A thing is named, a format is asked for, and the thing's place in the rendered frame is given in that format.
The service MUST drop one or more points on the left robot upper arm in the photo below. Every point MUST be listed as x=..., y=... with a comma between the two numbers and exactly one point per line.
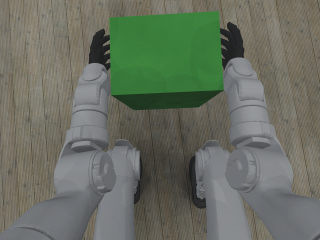
x=81, y=181

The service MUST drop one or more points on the robot right shin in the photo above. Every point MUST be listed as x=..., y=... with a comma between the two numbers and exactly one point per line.
x=200, y=191

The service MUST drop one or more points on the robot left hand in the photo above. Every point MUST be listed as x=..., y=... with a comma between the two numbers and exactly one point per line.
x=97, y=50

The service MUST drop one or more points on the left robot forearm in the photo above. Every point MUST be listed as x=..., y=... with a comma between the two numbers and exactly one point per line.
x=88, y=128

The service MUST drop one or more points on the right robot forearm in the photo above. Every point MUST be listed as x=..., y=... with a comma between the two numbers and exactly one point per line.
x=250, y=126

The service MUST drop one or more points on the right robot foot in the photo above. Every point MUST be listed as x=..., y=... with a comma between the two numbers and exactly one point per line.
x=198, y=202

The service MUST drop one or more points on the carton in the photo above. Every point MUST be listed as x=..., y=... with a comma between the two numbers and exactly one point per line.
x=166, y=61

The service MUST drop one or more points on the robot right hand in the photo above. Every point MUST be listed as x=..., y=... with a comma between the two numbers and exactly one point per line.
x=234, y=44

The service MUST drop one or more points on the right robot upper arm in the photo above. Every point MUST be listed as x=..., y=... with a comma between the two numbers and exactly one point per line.
x=264, y=179

